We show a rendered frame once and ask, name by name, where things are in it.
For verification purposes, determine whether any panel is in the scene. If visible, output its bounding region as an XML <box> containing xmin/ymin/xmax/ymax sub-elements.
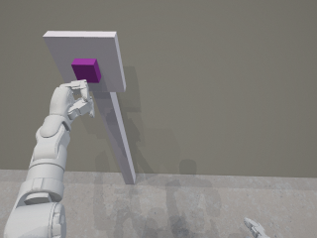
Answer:
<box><xmin>43</xmin><ymin>31</ymin><xmax>136</xmax><ymax>185</ymax></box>

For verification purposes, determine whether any right robot hand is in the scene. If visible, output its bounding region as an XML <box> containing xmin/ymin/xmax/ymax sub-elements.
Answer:
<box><xmin>244</xmin><ymin>217</ymin><xmax>270</xmax><ymax>238</ymax></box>

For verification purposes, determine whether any left robot hand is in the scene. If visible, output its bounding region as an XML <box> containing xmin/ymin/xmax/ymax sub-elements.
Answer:
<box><xmin>49</xmin><ymin>79</ymin><xmax>95</xmax><ymax>125</ymax></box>

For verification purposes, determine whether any left robot upper arm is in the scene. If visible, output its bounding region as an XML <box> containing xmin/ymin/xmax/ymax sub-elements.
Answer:
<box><xmin>6</xmin><ymin>201</ymin><xmax>66</xmax><ymax>238</ymax></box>

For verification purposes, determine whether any button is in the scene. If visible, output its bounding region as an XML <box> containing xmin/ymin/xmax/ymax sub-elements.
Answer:
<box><xmin>71</xmin><ymin>59</ymin><xmax>101</xmax><ymax>83</ymax></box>

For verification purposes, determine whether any left robot forearm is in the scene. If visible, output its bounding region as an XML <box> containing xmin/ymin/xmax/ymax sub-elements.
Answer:
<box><xmin>3</xmin><ymin>115</ymin><xmax>71</xmax><ymax>238</ymax></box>

